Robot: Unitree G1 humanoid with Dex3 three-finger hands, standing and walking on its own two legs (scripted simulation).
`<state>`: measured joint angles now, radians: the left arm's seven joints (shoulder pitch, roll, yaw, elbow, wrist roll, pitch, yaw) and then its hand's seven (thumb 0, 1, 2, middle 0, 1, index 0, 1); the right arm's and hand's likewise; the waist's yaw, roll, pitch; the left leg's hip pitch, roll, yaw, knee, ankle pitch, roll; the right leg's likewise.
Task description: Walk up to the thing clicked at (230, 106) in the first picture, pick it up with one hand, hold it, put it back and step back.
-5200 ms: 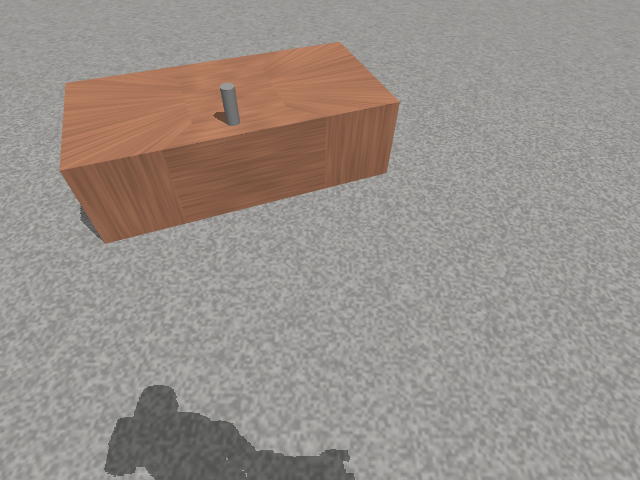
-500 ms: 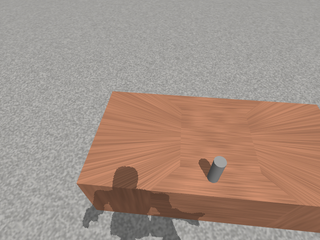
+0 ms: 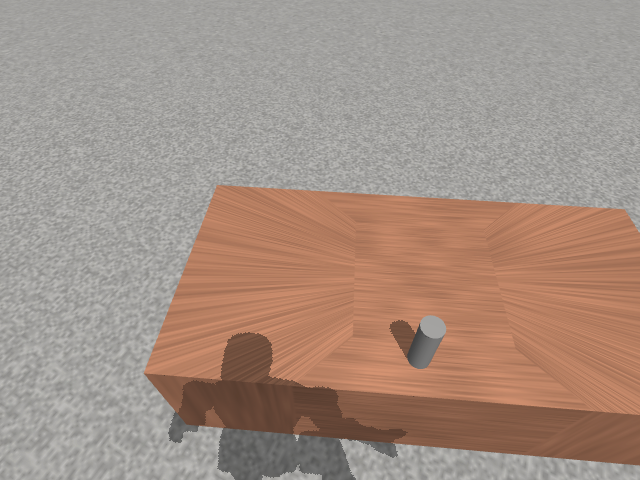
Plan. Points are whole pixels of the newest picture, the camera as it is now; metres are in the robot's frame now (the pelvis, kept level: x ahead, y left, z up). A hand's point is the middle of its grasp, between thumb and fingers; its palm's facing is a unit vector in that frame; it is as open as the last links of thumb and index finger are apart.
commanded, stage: walk up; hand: right
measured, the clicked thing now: (425, 343) +0.46 -0.21 -0.32
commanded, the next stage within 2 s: stand in 0.60 s
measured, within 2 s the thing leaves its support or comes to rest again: neither
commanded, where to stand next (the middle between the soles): +0.06 +0.00 m, yaw -2 degrees
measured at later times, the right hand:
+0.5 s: hand out of the picture +0.07 -0.25 -0.16, palm faces -0.01 +0.94 -0.33, open 7.4 cm
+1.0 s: hand out of the picture +0.08 -0.25 -0.16, palm faces -0.02 +0.94 -0.33, open 7.4 cm
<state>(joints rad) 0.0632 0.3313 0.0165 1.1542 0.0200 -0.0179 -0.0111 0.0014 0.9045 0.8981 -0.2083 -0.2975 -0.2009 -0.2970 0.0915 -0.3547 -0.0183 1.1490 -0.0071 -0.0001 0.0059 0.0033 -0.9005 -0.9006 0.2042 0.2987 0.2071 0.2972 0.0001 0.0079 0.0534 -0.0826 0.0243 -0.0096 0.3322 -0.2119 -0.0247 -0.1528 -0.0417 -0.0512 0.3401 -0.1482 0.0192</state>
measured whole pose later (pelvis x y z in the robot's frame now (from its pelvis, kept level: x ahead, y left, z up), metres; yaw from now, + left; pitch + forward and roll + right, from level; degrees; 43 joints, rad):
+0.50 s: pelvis +0.00 +0.00 +0.00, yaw +0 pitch -2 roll +0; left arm 0.08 0.34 0.02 1.15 0.02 -0.01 -0.01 0.00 0.90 0.90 -0.21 -0.30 -0.20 -0.30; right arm 0.12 -0.34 -0.01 1.14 -0.01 -0.01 0.00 0.00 -0.90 -0.90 0.20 0.30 0.21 0.30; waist 0.00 0.01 0.05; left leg -0.08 0.02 0.00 0.34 -0.22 -0.02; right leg -0.15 -0.05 -0.04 0.34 -0.15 0.02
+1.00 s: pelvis +0.00 +0.00 +0.00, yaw +0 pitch -2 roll +0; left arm 0.09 0.35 0.00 1.14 0.01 -0.01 -0.01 0.00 0.90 0.90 -0.21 -0.30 -0.20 -0.30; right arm 0.09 -0.35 -0.01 1.13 -0.01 -0.01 0.01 0.00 -0.90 -0.90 0.20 0.30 0.21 0.30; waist 0.00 0.01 0.05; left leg -0.07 0.02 -0.01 0.30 -0.20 -0.03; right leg -0.15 -0.04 -0.05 0.33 -0.15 0.02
